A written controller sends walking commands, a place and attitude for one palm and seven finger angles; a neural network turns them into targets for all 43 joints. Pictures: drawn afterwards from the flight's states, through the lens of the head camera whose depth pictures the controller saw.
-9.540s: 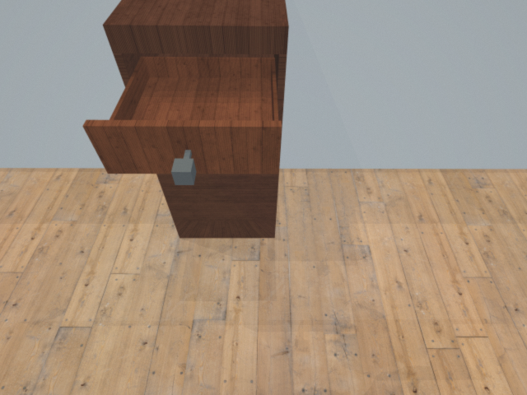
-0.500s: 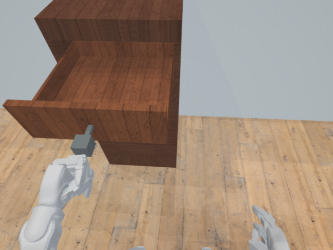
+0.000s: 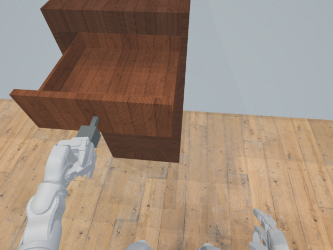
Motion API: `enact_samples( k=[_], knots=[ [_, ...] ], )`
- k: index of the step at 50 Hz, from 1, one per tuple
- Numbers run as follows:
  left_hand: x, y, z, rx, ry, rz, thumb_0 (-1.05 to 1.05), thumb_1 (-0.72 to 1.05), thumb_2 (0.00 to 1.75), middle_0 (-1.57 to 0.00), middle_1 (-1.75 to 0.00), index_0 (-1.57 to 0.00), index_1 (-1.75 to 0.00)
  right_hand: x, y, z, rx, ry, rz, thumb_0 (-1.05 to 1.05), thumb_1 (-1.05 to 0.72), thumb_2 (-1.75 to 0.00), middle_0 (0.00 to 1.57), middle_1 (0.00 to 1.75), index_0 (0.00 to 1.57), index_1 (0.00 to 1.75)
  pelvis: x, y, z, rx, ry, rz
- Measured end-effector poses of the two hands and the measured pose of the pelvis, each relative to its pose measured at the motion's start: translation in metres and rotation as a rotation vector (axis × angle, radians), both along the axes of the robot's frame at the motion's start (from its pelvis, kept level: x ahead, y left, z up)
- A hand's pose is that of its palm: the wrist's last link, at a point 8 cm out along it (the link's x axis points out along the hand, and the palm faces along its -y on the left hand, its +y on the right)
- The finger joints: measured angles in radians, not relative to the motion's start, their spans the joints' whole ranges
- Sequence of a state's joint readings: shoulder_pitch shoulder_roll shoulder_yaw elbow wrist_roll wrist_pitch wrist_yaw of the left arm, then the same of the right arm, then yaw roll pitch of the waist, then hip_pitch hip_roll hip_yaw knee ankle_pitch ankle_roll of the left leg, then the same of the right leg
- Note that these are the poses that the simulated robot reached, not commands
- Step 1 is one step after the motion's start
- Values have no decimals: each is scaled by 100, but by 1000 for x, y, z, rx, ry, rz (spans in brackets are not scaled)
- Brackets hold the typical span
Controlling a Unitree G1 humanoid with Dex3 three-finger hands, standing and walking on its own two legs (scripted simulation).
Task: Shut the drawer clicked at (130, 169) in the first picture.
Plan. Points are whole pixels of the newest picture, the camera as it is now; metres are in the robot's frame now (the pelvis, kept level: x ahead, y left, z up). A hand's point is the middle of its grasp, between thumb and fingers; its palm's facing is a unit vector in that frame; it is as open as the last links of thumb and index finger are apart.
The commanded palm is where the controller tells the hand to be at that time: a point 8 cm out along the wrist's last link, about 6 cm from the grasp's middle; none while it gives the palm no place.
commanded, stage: push the drawer shut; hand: left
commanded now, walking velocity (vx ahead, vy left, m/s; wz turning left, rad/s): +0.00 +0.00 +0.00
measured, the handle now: (91, 130) +0.38 +0.21 +0.07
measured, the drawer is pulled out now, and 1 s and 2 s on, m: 0.28 0.16 0.04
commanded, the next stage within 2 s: none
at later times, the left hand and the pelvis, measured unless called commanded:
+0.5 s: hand (102, 133) +0.37 +0.18 +0.07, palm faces -0.06 -1.00 -0.06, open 3.0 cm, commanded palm +0.36 +0.24 +0.07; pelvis -0.01 +0.01 +0.00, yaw -1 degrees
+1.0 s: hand (106, 118) +0.42 +0.18 +0.07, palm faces -0.05 -1.00 -0.05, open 2.9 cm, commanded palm +0.42 +0.23 +0.07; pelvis -0.01 +0.01 +0.00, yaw -1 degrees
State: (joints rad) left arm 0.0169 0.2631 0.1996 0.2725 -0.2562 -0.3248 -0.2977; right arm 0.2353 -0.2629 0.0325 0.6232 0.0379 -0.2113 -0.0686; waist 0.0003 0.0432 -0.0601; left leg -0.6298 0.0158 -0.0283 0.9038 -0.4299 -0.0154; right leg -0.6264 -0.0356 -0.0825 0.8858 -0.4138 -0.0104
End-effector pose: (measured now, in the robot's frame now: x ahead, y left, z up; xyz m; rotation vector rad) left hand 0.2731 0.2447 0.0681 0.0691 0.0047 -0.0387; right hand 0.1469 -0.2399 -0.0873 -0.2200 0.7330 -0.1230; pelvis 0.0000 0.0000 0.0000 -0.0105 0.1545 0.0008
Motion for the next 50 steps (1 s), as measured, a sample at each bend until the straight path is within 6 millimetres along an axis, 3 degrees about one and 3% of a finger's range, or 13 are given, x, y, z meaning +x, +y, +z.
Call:
enact_samples(
  k=[18,32,50],
  knots=[
    [53,-6,-1,-3,10,-13,-4,81,98,-140,-160,-140,-160,-33,0,-8,-18,84,-33,1,-91,-90,20,30,20,30,-16,4,-1,-2,9,1],
    [93,-7,3,-11,10,-15,1,81,94,-140,-160,-140,-160,-73,-8,-12,-23,210,-105,1,-91,-90,20,30,20,30,-10,8,1,0,30,-24],
    [124,-7,1,-14,12,-15,-2,78,95,-140,-160,-140,-160,-82,-6,-22,-25,292,-101,1,-91,-90,20,30,20,30,-13,9,-4,-4,66,-18]
  ],
)
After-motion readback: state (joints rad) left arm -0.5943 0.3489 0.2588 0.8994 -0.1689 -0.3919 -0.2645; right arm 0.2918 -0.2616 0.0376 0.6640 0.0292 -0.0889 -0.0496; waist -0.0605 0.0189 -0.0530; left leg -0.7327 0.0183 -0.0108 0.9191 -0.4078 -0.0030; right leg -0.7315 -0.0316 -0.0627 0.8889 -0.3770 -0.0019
